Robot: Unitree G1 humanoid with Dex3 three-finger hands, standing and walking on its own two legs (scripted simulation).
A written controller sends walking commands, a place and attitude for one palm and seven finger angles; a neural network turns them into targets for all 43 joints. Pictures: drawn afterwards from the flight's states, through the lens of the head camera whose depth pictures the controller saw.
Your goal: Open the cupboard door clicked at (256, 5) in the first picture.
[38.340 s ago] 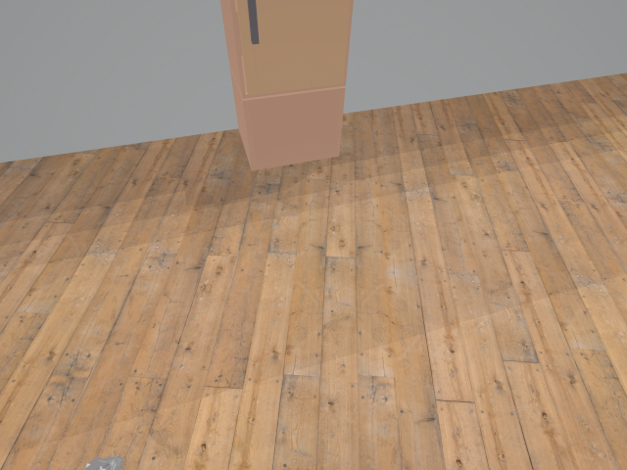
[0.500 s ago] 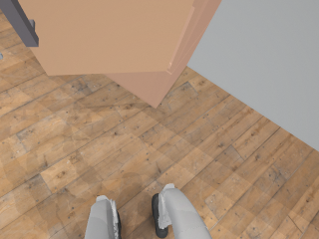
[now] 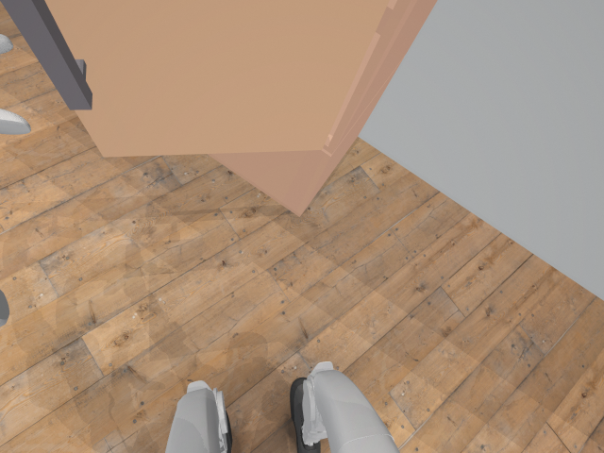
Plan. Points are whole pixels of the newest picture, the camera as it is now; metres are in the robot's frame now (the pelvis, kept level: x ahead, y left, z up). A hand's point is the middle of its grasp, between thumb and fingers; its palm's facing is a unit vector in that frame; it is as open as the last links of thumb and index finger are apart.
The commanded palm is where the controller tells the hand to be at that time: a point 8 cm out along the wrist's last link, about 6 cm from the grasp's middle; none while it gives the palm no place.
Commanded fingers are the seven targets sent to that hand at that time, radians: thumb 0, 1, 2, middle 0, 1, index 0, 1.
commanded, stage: move the hooked fingers beside the handle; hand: left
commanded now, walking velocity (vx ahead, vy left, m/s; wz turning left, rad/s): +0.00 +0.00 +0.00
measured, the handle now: (53, 33) +0.60 +0.23 +0.06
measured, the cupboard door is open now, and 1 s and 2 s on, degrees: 42 42 42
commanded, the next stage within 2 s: slide the fingers in behind the handle in 0.30 s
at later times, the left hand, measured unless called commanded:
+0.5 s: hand out of the picture +0.54 +0.29 +0.06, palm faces +0.02 -1.00 +0.00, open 14.0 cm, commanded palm +0.53 +0.30 +0.06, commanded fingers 0.00 -0.50 0.30 -0.30 -1.20 -0.30 -1.20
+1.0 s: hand (23, 70) +0.54 +0.25 +0.07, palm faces +0.01 -1.00 +0.00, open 14.0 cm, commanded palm +0.53 +0.27 +0.06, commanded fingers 0.00 -0.50 0.30 -0.30 -1.20 -0.30 -1.20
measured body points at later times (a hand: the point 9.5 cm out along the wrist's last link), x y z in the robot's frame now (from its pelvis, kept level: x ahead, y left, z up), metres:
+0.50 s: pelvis -0.01 +0.00 -0.01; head +0.19 +0.05 +0.39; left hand +0.53 +0.34 +0.07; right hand -0.02 -0.27 -0.10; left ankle -0.01 +0.09 -0.65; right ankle +0.02 -0.14 -0.65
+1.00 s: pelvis -0.01 +0.00 +0.00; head +0.18 +0.04 +0.41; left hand +0.53 +0.30 +0.07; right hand -0.04 -0.26 -0.09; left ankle -0.01 +0.09 -0.65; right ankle +0.02 -0.14 -0.65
